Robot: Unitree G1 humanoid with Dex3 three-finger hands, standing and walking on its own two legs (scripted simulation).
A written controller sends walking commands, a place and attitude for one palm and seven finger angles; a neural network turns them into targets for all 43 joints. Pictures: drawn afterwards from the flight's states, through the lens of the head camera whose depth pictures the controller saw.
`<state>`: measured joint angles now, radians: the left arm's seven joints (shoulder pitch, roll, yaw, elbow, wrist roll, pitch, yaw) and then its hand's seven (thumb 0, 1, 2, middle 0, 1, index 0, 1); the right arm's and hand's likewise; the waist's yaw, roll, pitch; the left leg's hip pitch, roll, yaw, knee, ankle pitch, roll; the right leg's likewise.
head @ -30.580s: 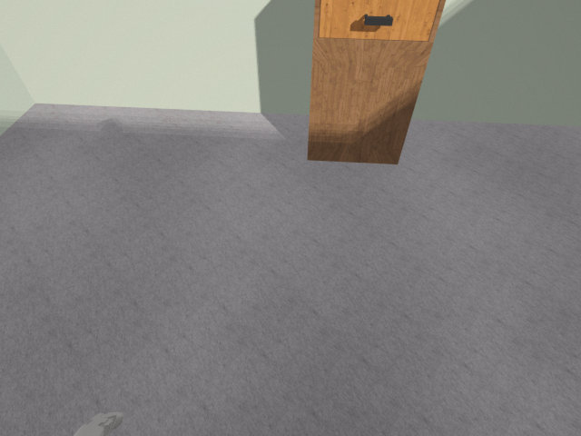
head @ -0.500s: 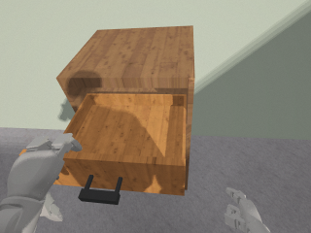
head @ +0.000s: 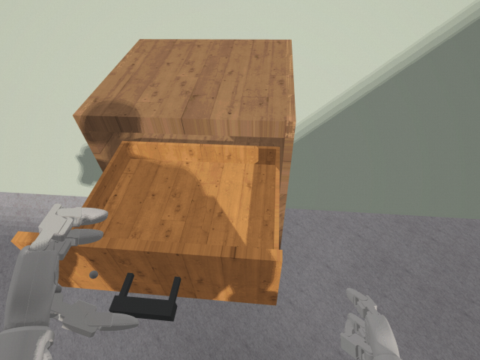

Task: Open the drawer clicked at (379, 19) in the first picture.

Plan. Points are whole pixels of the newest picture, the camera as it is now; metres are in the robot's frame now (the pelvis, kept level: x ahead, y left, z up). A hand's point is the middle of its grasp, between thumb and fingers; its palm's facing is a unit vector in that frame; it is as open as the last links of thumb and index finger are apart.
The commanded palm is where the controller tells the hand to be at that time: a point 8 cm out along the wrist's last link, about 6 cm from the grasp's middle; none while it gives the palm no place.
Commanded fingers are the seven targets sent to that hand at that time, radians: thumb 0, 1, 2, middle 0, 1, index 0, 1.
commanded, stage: draw the hand back to the body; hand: left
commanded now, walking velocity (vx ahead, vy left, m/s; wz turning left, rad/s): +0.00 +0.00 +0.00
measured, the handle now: (148, 294) +0.22 +0.20 -0.02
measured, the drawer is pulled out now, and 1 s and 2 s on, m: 0.30 0.30 0.30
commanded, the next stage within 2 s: step back with the hand held close in 0.82 s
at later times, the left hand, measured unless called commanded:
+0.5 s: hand (78, 269) +0.18 +0.22 +0.16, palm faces +0.38 -0.82 -0.42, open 9.7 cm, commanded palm +0.13 +0.26 +0.18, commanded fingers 0.00 0.73 0.82 -0.21 -0.41 -0.21 -0.41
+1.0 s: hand (79, 270) +0.18 +0.21 +0.16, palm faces +0.39 -0.80 -0.45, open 7.4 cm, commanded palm +0.12 +0.25 +0.18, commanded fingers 0.00 0.90 0.90 -0.20 -0.30 -0.20 -0.30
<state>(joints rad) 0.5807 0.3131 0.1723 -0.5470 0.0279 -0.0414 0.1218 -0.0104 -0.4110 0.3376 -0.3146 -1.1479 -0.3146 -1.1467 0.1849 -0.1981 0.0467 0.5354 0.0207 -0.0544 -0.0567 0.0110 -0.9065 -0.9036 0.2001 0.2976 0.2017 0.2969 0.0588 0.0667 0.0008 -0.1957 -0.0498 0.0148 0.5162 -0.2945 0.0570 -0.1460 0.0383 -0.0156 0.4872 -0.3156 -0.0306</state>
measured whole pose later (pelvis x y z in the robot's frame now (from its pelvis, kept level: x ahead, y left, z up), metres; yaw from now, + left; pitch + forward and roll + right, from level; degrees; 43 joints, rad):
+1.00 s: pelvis +0.00 -0.03 +0.00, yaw +1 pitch -2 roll -1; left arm 0.56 0.35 0.31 -0.48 -0.07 -0.11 0.11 0.01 0.88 0.90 -0.22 -0.31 -0.22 -0.31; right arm 0.17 -0.23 0.01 0.61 0.02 -0.07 -0.07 0.01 -0.90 -0.90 0.20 0.30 0.20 0.30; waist 0.05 0.09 0.01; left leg -0.19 -0.01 -0.02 0.48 -0.26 0.02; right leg -0.11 0.08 -0.04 0.40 -0.26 -0.07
